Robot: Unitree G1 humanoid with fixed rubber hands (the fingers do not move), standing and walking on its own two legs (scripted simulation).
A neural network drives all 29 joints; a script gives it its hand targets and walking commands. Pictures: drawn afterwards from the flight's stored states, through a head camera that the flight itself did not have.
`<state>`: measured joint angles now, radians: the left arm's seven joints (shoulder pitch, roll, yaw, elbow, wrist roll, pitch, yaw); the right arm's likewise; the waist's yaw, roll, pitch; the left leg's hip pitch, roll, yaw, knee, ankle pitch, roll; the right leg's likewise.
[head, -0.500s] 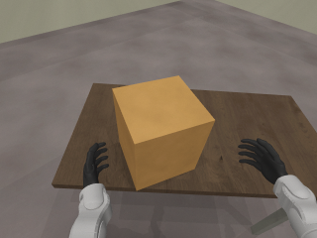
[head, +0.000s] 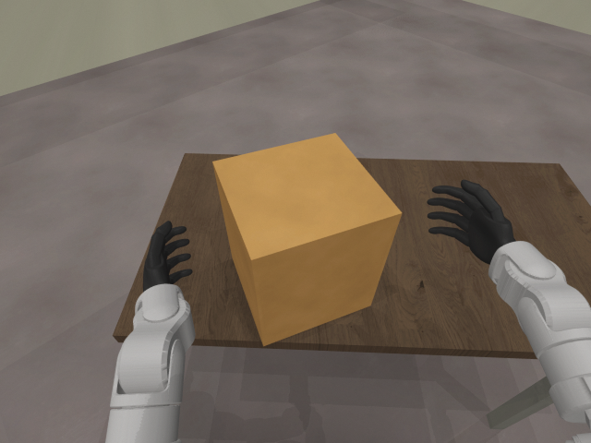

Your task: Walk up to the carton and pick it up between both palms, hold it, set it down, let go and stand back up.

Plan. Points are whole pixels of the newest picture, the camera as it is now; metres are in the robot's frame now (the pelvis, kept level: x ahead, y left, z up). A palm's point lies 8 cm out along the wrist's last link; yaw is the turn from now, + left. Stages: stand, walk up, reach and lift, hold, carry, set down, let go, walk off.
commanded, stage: reach and lift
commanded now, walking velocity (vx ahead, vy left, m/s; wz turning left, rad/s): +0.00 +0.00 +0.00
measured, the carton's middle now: (299, 240) +0.43 +0.02 +0.01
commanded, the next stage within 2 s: none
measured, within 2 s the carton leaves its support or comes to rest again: neither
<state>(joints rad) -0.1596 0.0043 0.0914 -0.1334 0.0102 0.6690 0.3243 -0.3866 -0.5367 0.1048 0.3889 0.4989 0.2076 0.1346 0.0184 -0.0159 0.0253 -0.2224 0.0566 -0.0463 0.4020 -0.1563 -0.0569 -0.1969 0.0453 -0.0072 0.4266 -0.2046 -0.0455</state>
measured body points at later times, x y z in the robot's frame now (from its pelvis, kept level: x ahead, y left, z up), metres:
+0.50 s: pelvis +0.01 +0.00 +0.00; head +0.01 +0.01 +0.45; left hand +0.35 +0.21 +0.12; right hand +0.43 -0.21 +0.16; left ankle +0.04 +0.16 -0.74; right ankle +0.02 -0.09 -0.74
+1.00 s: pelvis +0.01 +0.00 +0.00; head +0.04 +0.00 +0.45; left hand +0.39 +0.22 +0.13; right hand +0.49 -0.17 +0.18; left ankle +0.04 +0.16 -0.74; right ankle +0.02 -0.09 -0.74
